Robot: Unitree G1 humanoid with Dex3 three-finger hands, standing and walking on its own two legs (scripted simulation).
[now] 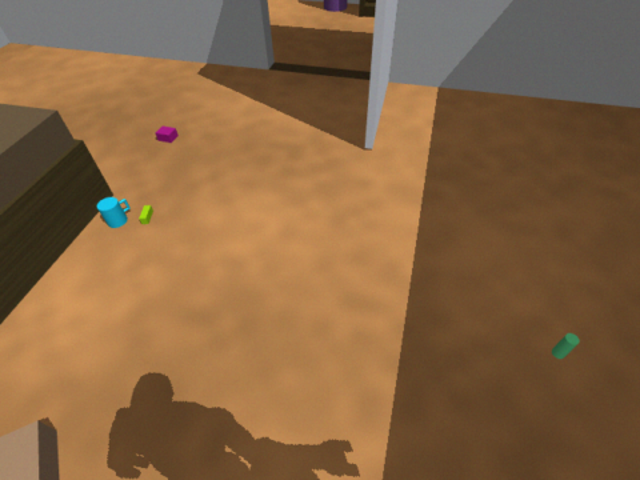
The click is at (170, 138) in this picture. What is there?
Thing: small box
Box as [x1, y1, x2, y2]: [155, 126, 177, 142]
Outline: 162,126 155,133 158,140 171,142 177,136 175,128
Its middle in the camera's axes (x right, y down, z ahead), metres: -0.87 -0.61 +2.19
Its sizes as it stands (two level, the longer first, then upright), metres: 0.086 0.074 0.050
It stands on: the floor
